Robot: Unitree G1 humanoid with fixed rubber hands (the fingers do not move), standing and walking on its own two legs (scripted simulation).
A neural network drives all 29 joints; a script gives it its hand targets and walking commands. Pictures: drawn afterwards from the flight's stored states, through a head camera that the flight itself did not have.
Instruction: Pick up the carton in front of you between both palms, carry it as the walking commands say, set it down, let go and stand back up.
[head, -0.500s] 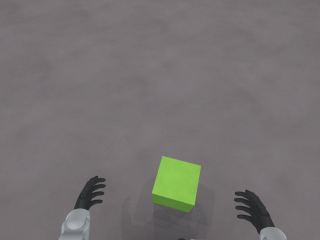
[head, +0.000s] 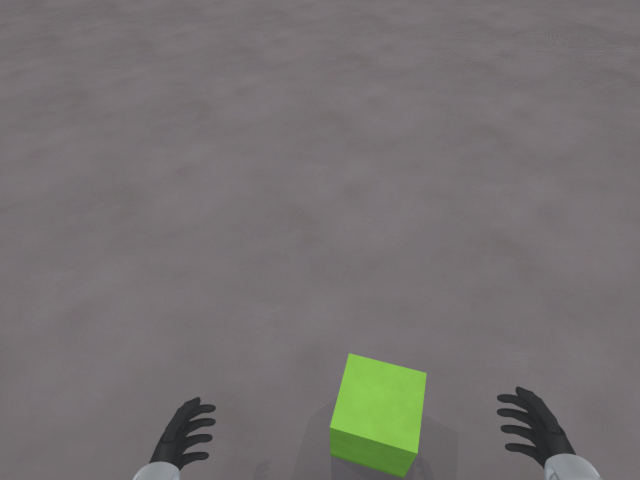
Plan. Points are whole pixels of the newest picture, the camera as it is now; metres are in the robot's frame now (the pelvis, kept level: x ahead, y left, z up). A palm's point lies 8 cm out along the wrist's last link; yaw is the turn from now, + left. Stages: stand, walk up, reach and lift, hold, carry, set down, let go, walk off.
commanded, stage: let go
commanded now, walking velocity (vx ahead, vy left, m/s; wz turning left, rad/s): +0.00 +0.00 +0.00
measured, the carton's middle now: (376, 416) +0.41 -0.10 -0.64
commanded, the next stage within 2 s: stand in 0.04 s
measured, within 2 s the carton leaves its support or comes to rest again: neither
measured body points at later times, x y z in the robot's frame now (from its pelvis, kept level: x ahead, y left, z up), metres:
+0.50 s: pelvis +0.01 -0.05 +0.00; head +0.02 -0.06 +0.45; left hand +0.11 +0.26 -0.09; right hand +0.16 -0.33 -0.10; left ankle -0.05 +0.07 -0.73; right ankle +0.01 -0.14 -0.73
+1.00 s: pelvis +0.01 -0.05 +0.01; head +0.02 -0.06 +0.46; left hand +0.10 +0.26 -0.10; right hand +0.16 -0.35 -0.10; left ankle -0.05 +0.07 -0.73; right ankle +0.02 -0.14 -0.73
